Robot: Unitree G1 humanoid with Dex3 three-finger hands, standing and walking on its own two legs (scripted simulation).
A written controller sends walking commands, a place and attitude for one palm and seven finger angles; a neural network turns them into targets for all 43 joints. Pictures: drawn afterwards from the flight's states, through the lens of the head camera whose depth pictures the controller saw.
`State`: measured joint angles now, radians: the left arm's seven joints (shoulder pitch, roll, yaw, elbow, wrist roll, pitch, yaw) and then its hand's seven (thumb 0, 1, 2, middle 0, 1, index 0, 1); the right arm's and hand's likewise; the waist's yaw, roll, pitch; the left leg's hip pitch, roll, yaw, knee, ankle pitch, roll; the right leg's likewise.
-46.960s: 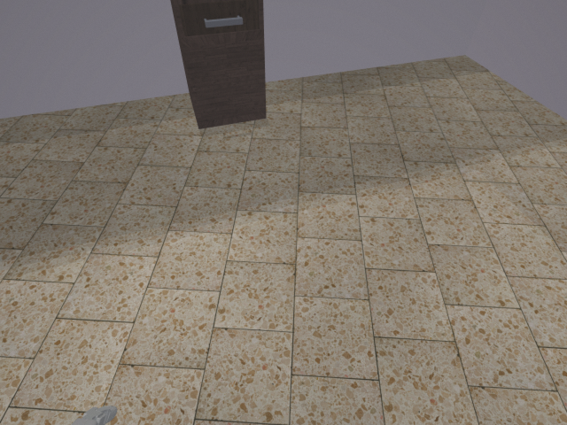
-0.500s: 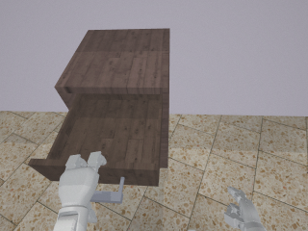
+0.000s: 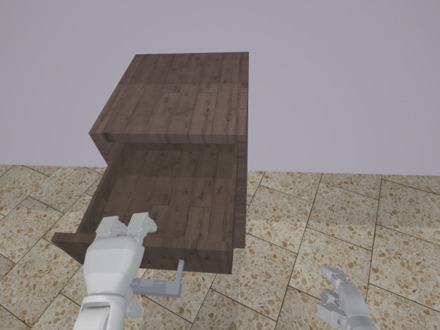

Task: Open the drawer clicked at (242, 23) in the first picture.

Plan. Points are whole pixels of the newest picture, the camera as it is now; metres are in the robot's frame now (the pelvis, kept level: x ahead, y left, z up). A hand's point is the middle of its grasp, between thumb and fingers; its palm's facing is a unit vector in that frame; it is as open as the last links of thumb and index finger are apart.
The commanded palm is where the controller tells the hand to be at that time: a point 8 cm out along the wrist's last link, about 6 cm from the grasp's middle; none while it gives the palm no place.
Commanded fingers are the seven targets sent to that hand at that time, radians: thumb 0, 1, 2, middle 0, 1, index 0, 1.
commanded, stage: lift the hand off the handle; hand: left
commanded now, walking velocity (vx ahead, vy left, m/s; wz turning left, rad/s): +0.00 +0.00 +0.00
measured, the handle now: (141, 274) +0.24 +0.22 -0.12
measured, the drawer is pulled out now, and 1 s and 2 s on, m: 0.30 0.30 0.30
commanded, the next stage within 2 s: draw the hand back to the body in 0.32 s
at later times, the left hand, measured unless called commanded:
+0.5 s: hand (127, 267) +0.21 +0.19 +0.04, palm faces +0.04 -0.12 -0.99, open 13.8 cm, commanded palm +0.18 +0.19 +0.10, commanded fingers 0.00 -0.50 0.30 -0.30 -1.20 -0.30 -1.20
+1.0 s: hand (82, 266) +0.19 +0.23 +0.09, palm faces +0.07 -0.09 -0.99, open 13.8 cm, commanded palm +0.16 +0.23 +0.14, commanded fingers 0.00 -0.50 0.30 -0.30 -1.20 -0.30 -1.20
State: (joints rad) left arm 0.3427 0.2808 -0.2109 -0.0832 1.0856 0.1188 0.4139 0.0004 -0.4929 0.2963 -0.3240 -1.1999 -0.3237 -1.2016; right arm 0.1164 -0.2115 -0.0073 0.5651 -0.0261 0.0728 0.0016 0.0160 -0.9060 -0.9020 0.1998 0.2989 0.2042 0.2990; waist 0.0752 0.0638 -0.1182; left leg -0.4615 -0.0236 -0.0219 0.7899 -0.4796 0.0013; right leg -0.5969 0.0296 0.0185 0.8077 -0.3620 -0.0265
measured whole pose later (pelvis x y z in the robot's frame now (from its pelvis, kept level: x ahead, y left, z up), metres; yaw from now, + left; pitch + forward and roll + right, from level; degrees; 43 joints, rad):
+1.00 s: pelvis +0.00 +0.00 +0.02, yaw +0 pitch +4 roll +0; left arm 0.45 0.41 -0.06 -0.32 0.98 0.08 0.23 0.00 -0.49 0.30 -0.32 -1.20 -0.32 -1.20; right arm 0.12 -0.24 0.01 0.55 -0.01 0.08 -0.03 0.02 -0.91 -0.90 0.20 0.30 0.20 0.30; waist 0.11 0.08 -0.07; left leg -0.30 -0.02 -0.03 0.64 -0.41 0.00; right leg -0.43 0.03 0.01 0.66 -0.29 -0.02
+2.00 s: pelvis +0.01 +0.01 +0.04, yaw +3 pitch -3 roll -1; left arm 0.51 0.31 0.28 -0.49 -0.02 -0.11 0.10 0.01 0.82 0.86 -0.22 -0.35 -0.22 -0.35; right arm 0.18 -0.19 0.04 0.64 -0.02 -0.18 -0.09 0.02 -0.90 -0.90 0.20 0.30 0.21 0.30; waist 0.07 0.04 0.02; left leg -0.04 -0.02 -0.07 0.41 -0.31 0.01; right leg -0.15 0.02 -0.02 0.40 -0.20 -0.01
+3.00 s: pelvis -0.08 -0.01 +0.02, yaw +7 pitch +3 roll -2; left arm 0.65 0.40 0.38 -0.68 0.00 -0.19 0.16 0.02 0.89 0.89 -0.22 -0.30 -0.22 -0.30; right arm 0.24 -0.20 0.00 0.57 -0.03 -0.10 -0.09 0.02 -0.90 -0.90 0.20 0.30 0.21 0.30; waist -0.02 -0.05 -0.03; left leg -0.43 -0.01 -0.09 0.65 -0.27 -0.01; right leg -0.41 0.03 -0.03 0.57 -0.19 -0.02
